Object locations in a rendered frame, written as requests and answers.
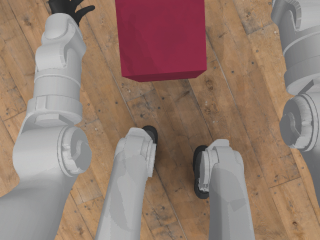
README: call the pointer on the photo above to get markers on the robot right upper arm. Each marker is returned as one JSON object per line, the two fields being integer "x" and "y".
{"x": 300, "y": 129}

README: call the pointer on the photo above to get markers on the left robot shin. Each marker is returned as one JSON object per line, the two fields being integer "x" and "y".
{"x": 132, "y": 131}

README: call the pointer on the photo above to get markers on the carton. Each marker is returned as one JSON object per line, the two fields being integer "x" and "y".
{"x": 161, "y": 40}

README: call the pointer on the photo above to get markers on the left robot hand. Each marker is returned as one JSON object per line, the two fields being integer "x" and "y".
{"x": 69, "y": 7}

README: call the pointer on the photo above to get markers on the left robot forearm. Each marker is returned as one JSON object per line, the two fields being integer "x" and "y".
{"x": 57, "y": 78}

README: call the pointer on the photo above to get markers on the robot right foot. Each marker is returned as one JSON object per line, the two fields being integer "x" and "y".
{"x": 196, "y": 169}

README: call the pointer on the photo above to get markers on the robot left upper arm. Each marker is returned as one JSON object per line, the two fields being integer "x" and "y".
{"x": 48, "y": 161}

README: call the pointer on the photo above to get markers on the right robot forearm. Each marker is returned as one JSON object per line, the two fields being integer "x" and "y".
{"x": 298, "y": 22}

